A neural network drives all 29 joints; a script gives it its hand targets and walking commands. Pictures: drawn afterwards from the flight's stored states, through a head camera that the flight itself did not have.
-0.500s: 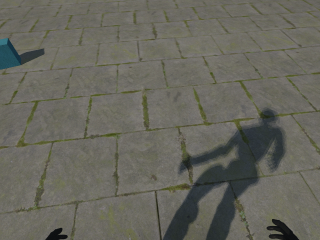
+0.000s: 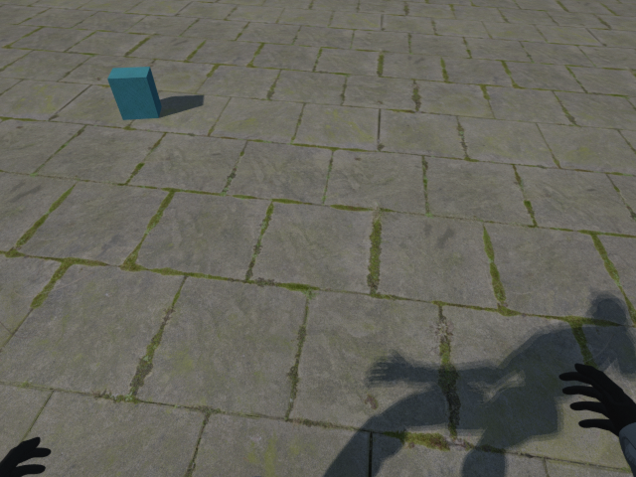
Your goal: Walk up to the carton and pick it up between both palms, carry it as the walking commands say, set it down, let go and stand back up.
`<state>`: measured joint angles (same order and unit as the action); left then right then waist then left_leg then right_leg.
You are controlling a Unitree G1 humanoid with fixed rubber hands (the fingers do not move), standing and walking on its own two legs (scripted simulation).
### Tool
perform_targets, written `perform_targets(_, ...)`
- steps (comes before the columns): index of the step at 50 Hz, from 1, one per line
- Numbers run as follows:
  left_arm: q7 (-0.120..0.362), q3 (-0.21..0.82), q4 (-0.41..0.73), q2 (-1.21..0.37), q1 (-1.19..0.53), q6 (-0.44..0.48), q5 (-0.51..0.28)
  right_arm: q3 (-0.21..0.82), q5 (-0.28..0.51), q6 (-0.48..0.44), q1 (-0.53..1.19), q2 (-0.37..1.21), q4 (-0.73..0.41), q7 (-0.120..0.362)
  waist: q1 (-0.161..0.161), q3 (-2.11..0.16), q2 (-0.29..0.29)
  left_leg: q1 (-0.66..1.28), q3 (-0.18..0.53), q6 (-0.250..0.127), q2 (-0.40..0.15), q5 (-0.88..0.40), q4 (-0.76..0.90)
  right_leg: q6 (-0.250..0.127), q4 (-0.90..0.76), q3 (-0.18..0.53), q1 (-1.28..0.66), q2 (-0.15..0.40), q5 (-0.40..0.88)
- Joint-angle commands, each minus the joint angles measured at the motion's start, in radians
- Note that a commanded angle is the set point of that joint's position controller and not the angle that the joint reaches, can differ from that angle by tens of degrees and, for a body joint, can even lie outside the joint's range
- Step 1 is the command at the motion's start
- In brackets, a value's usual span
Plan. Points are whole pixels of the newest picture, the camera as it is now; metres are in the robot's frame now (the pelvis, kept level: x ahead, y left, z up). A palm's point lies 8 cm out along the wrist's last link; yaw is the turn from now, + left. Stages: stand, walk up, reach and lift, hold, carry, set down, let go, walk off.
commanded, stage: walk up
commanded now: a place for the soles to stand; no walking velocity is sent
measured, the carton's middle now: (136, 93) +2.26 +1.10 -0.62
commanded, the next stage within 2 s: none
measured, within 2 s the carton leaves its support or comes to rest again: neither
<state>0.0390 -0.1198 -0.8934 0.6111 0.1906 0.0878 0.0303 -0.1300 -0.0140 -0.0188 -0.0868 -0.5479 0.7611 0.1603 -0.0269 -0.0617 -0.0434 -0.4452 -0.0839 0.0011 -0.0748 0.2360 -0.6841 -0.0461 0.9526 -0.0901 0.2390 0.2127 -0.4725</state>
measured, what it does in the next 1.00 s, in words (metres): walks ahead, turning left: right foot, then left foot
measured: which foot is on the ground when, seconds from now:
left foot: down 0.00-0.30, up 0.32-0.74, down 0.76-1.00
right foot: up 0.00-0.28, down 0.30-0.78, up 0.80-1.00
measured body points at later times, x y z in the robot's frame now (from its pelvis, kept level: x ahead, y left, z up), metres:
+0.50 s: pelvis +0.25 +0.02 +0.03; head +0.25 -0.01 +0.47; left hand +0.21 +0.41 -0.01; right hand +0.50 -0.26 -0.06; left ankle +0.25 +0.18 -0.65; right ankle +0.29 -0.08 -0.71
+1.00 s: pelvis +0.52 +0.17 +0.03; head +0.55 +0.19 +0.47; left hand +0.49 +0.52 -0.06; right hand +0.77 -0.08 -0.06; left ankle +0.46 +0.26 -0.71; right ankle +0.67 +0.06 -0.68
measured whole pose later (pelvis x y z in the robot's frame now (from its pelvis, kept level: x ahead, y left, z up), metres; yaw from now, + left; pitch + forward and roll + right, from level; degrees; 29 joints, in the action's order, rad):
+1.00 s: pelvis +0.52 +0.17 +0.03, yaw +27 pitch +1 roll +1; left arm 0.07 -0.04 -0.81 0.48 0.22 0.10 0.01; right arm -0.08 0.00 -0.09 -0.23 -0.47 0.81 0.08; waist 0.03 0.04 -0.03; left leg -0.19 -0.05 -0.04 0.03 0.25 -0.43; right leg 0.00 0.79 -0.03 0.52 0.16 -0.23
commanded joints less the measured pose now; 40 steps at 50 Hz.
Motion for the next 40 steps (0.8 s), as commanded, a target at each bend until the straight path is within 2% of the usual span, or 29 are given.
perform_targets(1, 0.011, 0.023, 0.099, 0.123, -0.124, 0.030, -0.034, -0.065, 0.021, -0.021, -0.120, -0.304, -0.029, -0.049, 0.100, 0.002, 0.168, 0.409, 0.663, -0.265, -0.272, 0.598, 0.543, 0.024, 0.277, 0.095, 0.566, -0.053, 0.090)
perform_targets(2, 0.016, 0.019, 0.071, 0.120, -0.072, 0.033, -0.034, -0.051, 0.018, -0.029, -0.073, -0.262, -0.042, -0.053, 0.058, 0.045, 0.161, 0.316, 0.542, -0.234, -0.222, 0.474, 0.523, 0.035, 0.190, 0.097, 0.498, -0.037, 0.113)
perform_targets(3, 0.016, 0.013, 0.060, 0.126, -0.045, 0.032, -0.028, -0.035, 0.015, -0.035, -0.037, -0.231, -0.061, -0.055, 0.037, 0.059, 0.169, 0.229, 0.459, -0.207, -0.170, 0.392, 0.515, 0.047, 0.091, 0.091, 0.416, -0.039, 0.119)
perform_targets(4, 0.021, 0.011, 0.051, 0.121, -0.018, 0.029, -0.027, -0.022, 0.001, -0.038, -0.031, -0.212, -0.058, -0.051, 0.028, 0.062, 0.192, 0.181, 0.393, -0.200, -0.127, 0.331, 0.509, 0.056, -0.004, 0.075, 0.343, -0.061, 0.130)
perform_targets(6, 0.026, 0.007, 0.069, 0.105, -0.035, 0.026, -0.024, -0.019, -0.014, -0.046, -0.083, -0.207, -0.056, -0.042, 0.045, 0.073, 0.219, 0.184, 0.388, -0.231, -0.133, 0.345, 0.530, 0.065, -0.144, 0.054, 0.312, -0.097, 0.135)
perform_targets(8, 0.030, 0.002, 0.087, 0.092, -0.063, 0.030, -0.018, -0.024, -0.019, -0.051, -0.113, -0.207, -0.063, -0.037, 0.058, 0.085, 0.202, 0.189, 0.403, -0.254, -0.157, 0.345, 0.537, 0.064, -0.232, 0.050, 0.295, -0.112, 0.184)
perform_targets(10, 0.034, -0.005, 0.100, 0.082, -0.074, 0.038, -0.018, -0.026, -0.015, -0.057, -0.105, -0.205, -0.074, -0.038, 0.052, 0.078, 0.189, 0.167, 0.381, -0.244, -0.149, 0.304, 0.523, 0.054, -0.299, 0.047, 0.233, -0.128, 0.266)
perform_targets(12, 0.038, -0.014, 0.101, 0.072, -0.045, 0.044, -0.018, -0.022, -0.014, -0.060, -0.091, -0.202, -0.076, -0.042, 0.026, 0.057, 0.187, 0.119, 0.356, -0.227, -0.135, 0.303, 0.475, 0.033, -0.340, 0.038, 0.122, -0.140, 0.298)
perform_targets(13, 0.038, -0.019, 0.092, 0.070, -0.002, 0.048, -0.016, -0.019, -0.012, -0.059, -0.075, -0.198, -0.078, -0.044, -0.003, 0.049, 0.164, 0.059, 0.338, -0.214, -0.125, 0.331, 0.421, 0.017, -0.378, 0.035, 0.026, -0.143, 0.323)
perform_targets(14, 0.034, -0.028, 0.066, 0.078, 0.087, 0.050, -0.014, -0.008, -0.013, -0.058, -0.053, -0.177, -0.083, -0.047, -0.053, 0.031, 0.106, -0.060, 0.298, -0.191, -0.092, 0.336, 0.309, -0.003, -0.418, 0.038, -0.151, -0.152, 0.308)
perform_targets(15, 0.021, -0.045, 0.027, 0.103, 0.233, 0.058, -0.011, 0.012, -0.020, -0.059, -0.059, -0.125, -0.086, -0.052, -0.116, -0.027, -0.048, -0.197, 0.221, -0.163, -0.009, 0.283, 0.056, -0.022, -0.469, 0.069, -0.377, -0.156, 0.176)
perform_targets(16, 0.005, -0.059, 0.028, 0.164, 0.360, 0.070, 0.004, 0.042, -0.026, -0.068, -0.045, -0.027, -0.105, -0.056, -0.181, -0.056, -0.297, -0.367, 0.129, -0.116, 0.140, 0.282, -0.331, -0.049, -0.604, 0.359, -0.484, 0.060, -0.105)
perform_targets(17, -0.008, -0.061, 0.083, 0.226, 0.270, 0.077, -0.004, 0.031, -0.019, -0.072, -0.088, -0.074, -0.103, -0.068, -0.113, -0.037, -0.198, -0.515, 0.219, -0.077, 0.140, 0.208, -0.554, -0.089, -0.846, 0.811, -0.377, 0.302, -0.534)
perform_targets(18, -0.011, -0.058, 0.116, 0.230, 0.146, 0.077, -0.023, 0.004, -0.001, -0.070, -0.095, -0.182, -0.064, -0.071, -0.053, -0.023, -0.025, -0.460, 0.306, -0.048, 0.046, 0.108, -0.573, -0.119, -0.855, 0.775, -0.290, 0.304, -0.515)
perform_targets(19, -0.009, -0.051, 0.134, 0.192, 0.078, 0.079, -0.022, -0.002, 0.004, -0.069, -0.116, -0.207, -0.028, -0.062, -0.016, -0.001, 0.018, -0.403, 0.274, -0.028, -0.009, 0.045, -0.542, -0.132, -0.824, 0.613, -0.208, 0.246, -0.382)
perform_targets(20, -0.008, -0.039, 0.132, 0.154, 0.058, 0.082, -0.026, -0.003, 0.000, -0.063, -0.129, -0.191, -0.005, -0.053, 0.012, 0.039, 0.018, -0.350, 0.262, -0.004, -0.047, 0.011, -0.483, -0.109, -0.824, 0.465, -0.133, 0.188, -0.252)
perform_targets(21, -0.011, -0.032, 0.132, 0.133, 0.050, 0.083, -0.023, -0.003, -0.011, -0.055, -0.137, -0.179, 0.010, -0.045, 0.023, 0.071, -0.026, -0.319, 0.238, 0.014, -0.058, -0.001, -0.431, -0.089, -0.829, 0.351, -0.084, 0.143, -0.167)
perform_targets(22, -0.010, -0.026, 0.123, 0.114, 0.063, 0.087, -0.018, 0.000, -0.014, -0.046, -0.126, -0.161, 0.025, -0.033, 0.021, 0.102, -0.051, -0.285, 0.224, 0.027, -0.056, -0.030, -0.368, -0.074, -0.840, 0.258, -0.049, 0.113, -0.081)
perform_targets(23, -0.009, -0.026, 0.110, 0.114, 0.087, 0.092, -0.013, 0.004, -0.012, -0.039, -0.099, -0.145, 0.027, -0.021, 0.016, 0.117, -0.059, -0.267, 0.210, 0.031, -0.052, -0.062, -0.313, -0.071, -0.855, 0.194, -0.043, 0.100, -0.038)
perform_targets(26, -0.007, -0.031, 0.091, 0.135, 0.125, 0.092, -0.015, 0.017, 0.002, -0.026, 0.020, -0.112, 0.005, 0.003, -0.005, 0.126, -0.059, -0.278, 0.170, 0.029, -0.038, -0.147, -0.177, -0.074, -0.877, 0.086, -0.119, 0.090, 0.031)
perform_targets(30, -0.002, -0.024, 0.078, 0.137, 0.112, 0.077, -0.018, 0.033, 0.019, -0.021, 0.142, -0.072, -0.018, 0.011, -0.008, 0.141, -0.041, -0.166, 0.076, 0.013, -0.020, -0.218, 0.010, -0.052, -0.878, -0.061, -0.135, 0.041, 0.205)
perform_targets(32, -0.005, -0.018, 0.061, 0.141, 0.141, 0.064, -0.025, 0.038, 0.012, -0.020, 0.211, -0.056, -0.035, 0.014, -0.026, 0.146, -0.038, -0.108, 0.032, -0.008, -0.014, -0.209, 0.094, -0.055, -0.869, -0.101, -0.159, 0.043, 0.295)
perform_targets(34, -0.010, -0.013, 0.049, 0.158, 0.167, 0.051, -0.031, 0.038, 0.006, -0.016, 0.252, -0.045, -0.049, 0.014, -0.035, 0.143, -0.038, -0.049, 0.001, -0.035, 0.004, -0.191, 0.136, -0.081, -0.848, -0.106, -0.191, 0.071, 0.362)
perform_targets(35, -0.013, -0.011, 0.050, 0.167, 0.159, 0.045, -0.032, 0.035, 0.003, -0.016, 0.239, -0.044, -0.049, 0.010, -0.024, 0.133, -0.042, -0.008, -0.014, -0.048, 0.018, -0.159, 0.147, -0.097, -0.809, -0.116, -0.208, 0.082, 0.424)
perform_targets(36, -0.017, -0.009, 0.055, 0.174, 0.148, 0.038, -0.036, 0.030, -0.002, -0.016, 0.182, -0.047, -0.041, 0.002, 0.006, 0.099, -0.047, 0.066, -0.028, -0.061, 0.041, -0.099, 0.162, -0.108, -0.720, -0.134, -0.220, 0.082, 0.527)
perform_targets(37, -0.020, -0.004, 0.064, 0.167, 0.149, 0.029, -0.045, 0.017, -0.012, -0.017, 0.078, -0.064, -0.019, -0.010, 0.048, 0.037, -0.027, 0.205, -0.046, -0.077, 0.067, -0.044, 0.192, -0.103, -0.560, -0.171, -0.201, 0.065, 0.618)
perform_targets(38, -0.019, 0.013, 0.076, 0.127, 0.174, 0.021, -0.052, -0.008, -0.029, -0.020, -0.081, -0.108, 0.018, -0.028, 0.109, -0.070, 0.056, 0.448, -0.031, -0.110, 0.087, 0.022, 0.216, -0.081, -0.290, -0.205, -0.098, 0.009, 0.634)
perform_targets(39, -0.018, 0.043, 0.117, 0.058, 0.206, 0.023, -0.058, -0.048, -0.038, -0.024, -0.239, -0.213, 0.042, -0.052, 0.183, -0.223, 0.226, 0.799, 0.305, -0.207, -0.102, 0.250, 0.219, -0.019, 0.080, -0.192, 0.228, -0.058, 0.435)
perform_targets(40, -0.012, 0.055, 0.162, 0.060, 0.165, 0.032, -0.050, -0.081, 0.005, -0.031, -0.270, -0.322, 0.027, -0.072, 0.182, -0.252, 0.345, 0.891, 0.761, -0.317, -0.310, 0.288, 0.367, 0.020, 0.288, -0.066, 0.523, -0.205, -0.008)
